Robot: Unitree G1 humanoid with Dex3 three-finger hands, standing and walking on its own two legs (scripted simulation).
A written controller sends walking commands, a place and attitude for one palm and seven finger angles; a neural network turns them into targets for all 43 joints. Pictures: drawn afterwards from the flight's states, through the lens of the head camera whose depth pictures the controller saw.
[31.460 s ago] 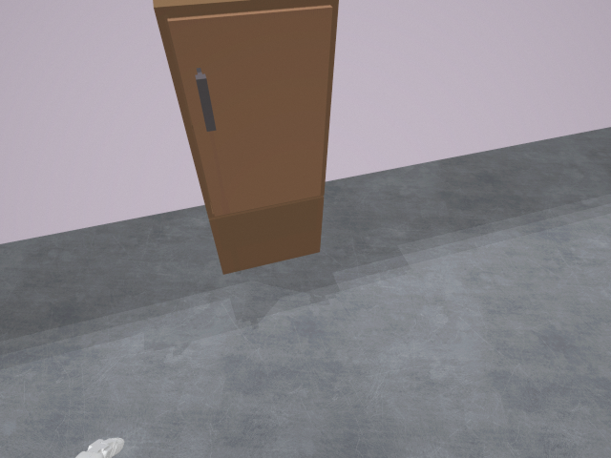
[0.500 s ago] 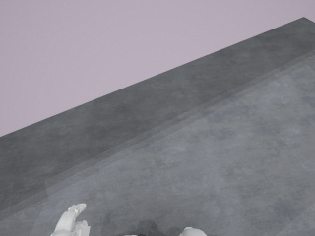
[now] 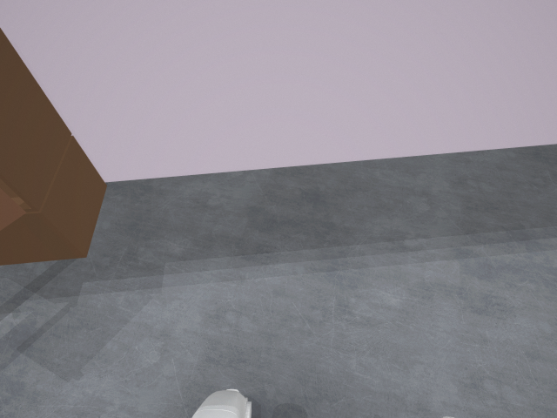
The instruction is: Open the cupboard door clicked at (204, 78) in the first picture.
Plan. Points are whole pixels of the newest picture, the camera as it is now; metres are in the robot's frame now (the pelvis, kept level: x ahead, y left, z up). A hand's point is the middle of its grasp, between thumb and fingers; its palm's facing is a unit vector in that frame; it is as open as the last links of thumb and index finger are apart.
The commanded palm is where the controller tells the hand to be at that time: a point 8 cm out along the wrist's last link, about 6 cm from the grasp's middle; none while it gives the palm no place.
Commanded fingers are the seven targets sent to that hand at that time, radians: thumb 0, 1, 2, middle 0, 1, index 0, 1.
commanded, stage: turn to face it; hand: left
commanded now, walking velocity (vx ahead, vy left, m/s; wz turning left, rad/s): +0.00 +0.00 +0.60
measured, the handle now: out of the picture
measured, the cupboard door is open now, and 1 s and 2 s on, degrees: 48 48 48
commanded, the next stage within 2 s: take the last steps up to it in 1.48 s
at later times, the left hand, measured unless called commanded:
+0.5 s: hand out of the picture +0.05 +0.29 -0.16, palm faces +0.28 -0.94 -0.21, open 7.4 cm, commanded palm none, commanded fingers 0.00 0.90 0.90 -0.20 -0.30 -0.20 -0.30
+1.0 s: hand out of the picture +0.03 +0.21 -0.14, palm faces +0.51 -0.81 -0.29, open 7.4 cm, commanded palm none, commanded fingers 0.00 0.90 0.90 -0.20 -0.30 -0.20 -0.30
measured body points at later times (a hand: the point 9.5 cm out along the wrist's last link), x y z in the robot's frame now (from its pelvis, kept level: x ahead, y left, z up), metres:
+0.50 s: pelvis +0.00 +0.06 +0.01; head +0.04 +0.11 +0.45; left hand +0.04 +0.34 -0.15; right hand +0.13 -0.16 -0.12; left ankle +0.00 +0.12 -0.74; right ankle +0.03 -0.14 -0.63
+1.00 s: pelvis +0.03 -0.02 +0.00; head +0.08 -0.02 +0.45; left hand +0.00 +0.25 -0.12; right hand +0.19 -0.23 -0.16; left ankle -0.06 +0.10 -0.64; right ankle +0.04 -0.10 -0.74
